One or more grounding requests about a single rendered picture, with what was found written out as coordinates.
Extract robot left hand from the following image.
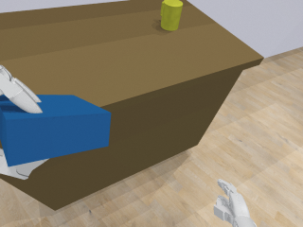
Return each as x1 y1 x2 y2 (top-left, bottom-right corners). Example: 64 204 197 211
0 64 49 180

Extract robot right forearm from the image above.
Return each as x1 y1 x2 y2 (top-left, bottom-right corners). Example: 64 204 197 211
232 216 257 227

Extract sponge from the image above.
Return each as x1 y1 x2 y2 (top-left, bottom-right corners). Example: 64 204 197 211
0 95 112 167

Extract table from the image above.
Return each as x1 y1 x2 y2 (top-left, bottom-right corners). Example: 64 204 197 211
0 0 264 211

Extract robot right hand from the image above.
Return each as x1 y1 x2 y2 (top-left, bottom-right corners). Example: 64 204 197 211
213 179 250 225

